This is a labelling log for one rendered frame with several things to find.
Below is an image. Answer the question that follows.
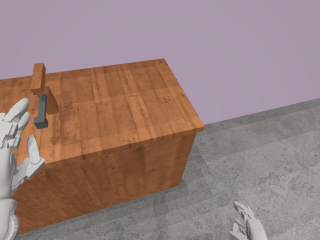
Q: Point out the counter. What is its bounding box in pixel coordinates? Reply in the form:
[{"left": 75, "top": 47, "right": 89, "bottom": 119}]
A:
[{"left": 0, "top": 58, "right": 205, "bottom": 235}]

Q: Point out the left robot hand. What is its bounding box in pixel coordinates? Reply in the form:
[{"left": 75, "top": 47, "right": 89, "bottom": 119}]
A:
[{"left": 0, "top": 97, "right": 45, "bottom": 200}]

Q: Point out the left robot forearm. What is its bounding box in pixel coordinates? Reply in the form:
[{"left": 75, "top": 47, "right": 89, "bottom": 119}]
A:
[{"left": 0, "top": 198, "right": 20, "bottom": 240}]

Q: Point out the right robot hand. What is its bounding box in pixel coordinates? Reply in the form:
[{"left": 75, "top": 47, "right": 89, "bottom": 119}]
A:
[{"left": 229, "top": 201, "right": 268, "bottom": 240}]

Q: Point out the tap lever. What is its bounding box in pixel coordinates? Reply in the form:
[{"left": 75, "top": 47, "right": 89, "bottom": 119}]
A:
[{"left": 33, "top": 94, "right": 48, "bottom": 129}]

